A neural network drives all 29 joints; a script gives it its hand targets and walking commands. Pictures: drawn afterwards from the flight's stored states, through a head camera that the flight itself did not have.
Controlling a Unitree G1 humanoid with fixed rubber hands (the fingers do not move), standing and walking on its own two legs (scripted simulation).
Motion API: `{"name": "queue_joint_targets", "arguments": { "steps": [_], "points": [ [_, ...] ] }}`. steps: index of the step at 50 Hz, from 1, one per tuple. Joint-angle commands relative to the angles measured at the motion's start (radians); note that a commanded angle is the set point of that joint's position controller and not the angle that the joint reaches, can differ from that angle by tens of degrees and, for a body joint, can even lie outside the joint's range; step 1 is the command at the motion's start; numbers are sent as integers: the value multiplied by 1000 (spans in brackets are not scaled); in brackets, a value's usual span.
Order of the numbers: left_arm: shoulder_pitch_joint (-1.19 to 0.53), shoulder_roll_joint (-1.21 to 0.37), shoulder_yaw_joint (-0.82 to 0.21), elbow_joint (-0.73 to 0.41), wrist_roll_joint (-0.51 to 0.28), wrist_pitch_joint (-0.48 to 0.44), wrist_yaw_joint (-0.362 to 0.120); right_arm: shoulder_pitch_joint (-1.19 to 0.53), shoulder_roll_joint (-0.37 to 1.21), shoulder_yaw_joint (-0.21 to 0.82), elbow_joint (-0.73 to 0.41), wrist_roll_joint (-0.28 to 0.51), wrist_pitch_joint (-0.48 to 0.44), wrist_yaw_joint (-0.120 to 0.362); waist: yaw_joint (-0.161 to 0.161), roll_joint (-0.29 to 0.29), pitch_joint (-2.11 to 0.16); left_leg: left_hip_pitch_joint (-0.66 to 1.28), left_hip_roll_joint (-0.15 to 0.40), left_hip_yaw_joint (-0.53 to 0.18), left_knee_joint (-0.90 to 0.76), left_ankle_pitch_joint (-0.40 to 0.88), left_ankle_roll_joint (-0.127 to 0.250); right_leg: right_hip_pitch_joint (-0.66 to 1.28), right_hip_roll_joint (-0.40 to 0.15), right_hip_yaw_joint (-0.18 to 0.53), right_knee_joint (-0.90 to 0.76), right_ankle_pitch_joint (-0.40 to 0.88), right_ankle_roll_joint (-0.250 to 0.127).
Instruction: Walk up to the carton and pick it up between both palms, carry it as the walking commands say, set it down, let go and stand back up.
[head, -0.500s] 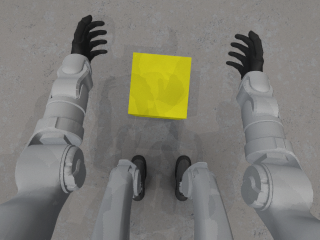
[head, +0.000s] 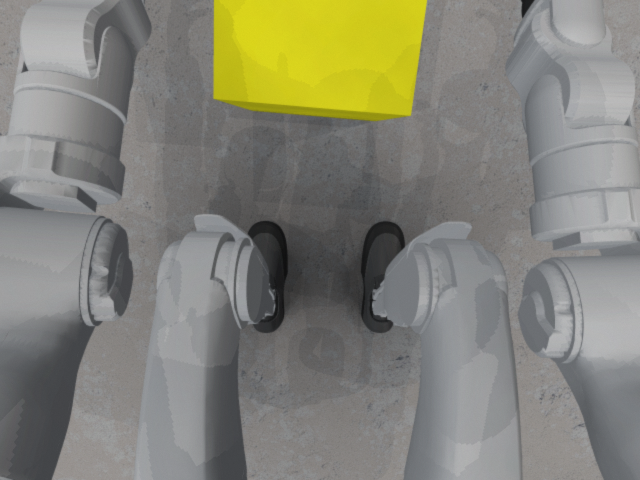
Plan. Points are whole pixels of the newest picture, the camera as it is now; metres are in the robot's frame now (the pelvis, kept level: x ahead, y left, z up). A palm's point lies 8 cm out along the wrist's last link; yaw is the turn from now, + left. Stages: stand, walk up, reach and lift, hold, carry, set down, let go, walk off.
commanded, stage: reach and lift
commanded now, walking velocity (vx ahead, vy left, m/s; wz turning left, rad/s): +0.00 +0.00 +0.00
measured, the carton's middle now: (320, 24) +0.55 +0.02 -0.34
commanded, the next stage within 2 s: none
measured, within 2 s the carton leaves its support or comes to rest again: leaves its support in 1.94 s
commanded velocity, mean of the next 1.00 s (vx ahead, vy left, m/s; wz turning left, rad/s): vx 0.00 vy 0.00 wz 0.00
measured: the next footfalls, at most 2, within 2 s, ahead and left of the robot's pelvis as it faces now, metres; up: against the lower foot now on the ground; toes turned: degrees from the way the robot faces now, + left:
none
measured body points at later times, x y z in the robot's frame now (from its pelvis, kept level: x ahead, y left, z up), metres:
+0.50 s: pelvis +0.00 +0.00 -0.10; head +0.38 +0.01 +0.13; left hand +0.56 +0.18 -0.29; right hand +0.56 -0.18 -0.28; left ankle +0.12 +0.10 -0.43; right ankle +0.13 -0.11 -0.43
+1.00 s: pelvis +0.00 +0.00 -0.10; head +0.38 +0.01 +0.12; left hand +0.57 +0.18 -0.30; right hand +0.56 -0.18 -0.29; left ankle +0.12 +0.10 -0.43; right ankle +0.13 -0.11 -0.43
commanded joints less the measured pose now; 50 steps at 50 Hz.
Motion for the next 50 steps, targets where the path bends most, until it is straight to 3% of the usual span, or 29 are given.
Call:
{"name": "queue_joint_targets", "arguments": {
  "steps": [1,3,5,11,21,24,26,31,35,40,45,47,48,50],
  "points": [
    [-376,184,32,-63,17,-53,4,-351,-152,-34,-60,-8,-54,2,-4,37,-1935,673,-70,-52,-123,278,-42,655,82,41,-89,271,26],
    [-396,170,17,-16,13,-77,-3,-388,-151,-33,-25,-5,-82,11,-2,32,-1865,608,-64,-51,-93,253,-40,619,78,41,-60,253,31],
    [-414,156,1,83,15,-99,-10,-395,-141,-30,84,-7,-105,22,-3,31,-1750,533,-59,-53,-68,215,-39,560,73,43,-35,218,32],
    [-452,138,-37,185,-4,-160,-23,-439,-129,-3,200,10,-168,49,1,30,-1642,472,-48,-70,3,233,-42,470,66,41,42,218,41],
    [-488,148,-86,173,-42,-216,-12,-456,-166,33,228,51,-228,47,-10,67,-1658,512,-40,-95,113,340,-50,393,59,45,152,285,40],
    [-463,134,-106,220,-50,-225,-22,-409,-122,68,341,62,-227,64,3,66,-1544,458,-38,-104,133,339,-47,306,56,53,176,272,37],
    [-468,148,-94,183,-38,-236,-20,-411,-130,72,322,76,-238,65,17,65,-1578,475,-35,-104,150,365,-49,311,55,55,190,293,41],
    [-438,112,-131,129,-79,-241,-17,-395,-128,79,263,108,-252,55,3,84,-1724,568,-40,-99,185,475,-52,348,68,41,208,373,37],
    [-400,101,-125,163,-70,-225,-29,-359,-119,70,292,94,-247,62,-7,79,-1624,496,-40,-102,174,421,-49,296,65,39,199,337,39],
    [-421,135,-89,165,-50,-232,-29,-375,-113,65,298,91,-243,61,22,64,-1589,432,-38,-86,166,374,-50,309,65,48,192,311,41],
    [-436,130,-96,190,-57,-234,-31,-400,-108,71,304,83,-245,57,7,44,-1553,386,-41,-86,156,333,-48,313,66,52,178,291,43],
    [-443,126,-98,194,-57,-238,-30,-417,-98,84,299,90,-245,56,28,53,-1557,381,-43,-79,158,340,-48,325,68,59,176,296,43],
    [-450,128,-98,193,-56,-239,-30,-418,-93,82,295,90,-247,55,17,45,-1559,382,-42,-83,154,331,-46,318,70,53,175,291,44],
    [-455,115,-108,204,-60,-239,-29,-430,-81,95,299,94,-247,54,26,46,-1551,376,-44,-77,151,325,-46,322,73,57,168,284,42]
  ]
}}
